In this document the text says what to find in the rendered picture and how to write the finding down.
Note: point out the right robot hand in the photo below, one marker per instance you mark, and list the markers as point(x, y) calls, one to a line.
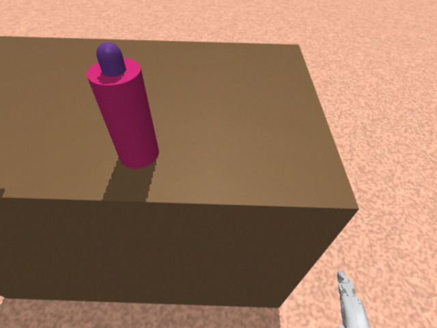
point(352, 309)

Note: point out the bottle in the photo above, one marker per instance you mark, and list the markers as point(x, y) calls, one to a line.
point(118, 86)

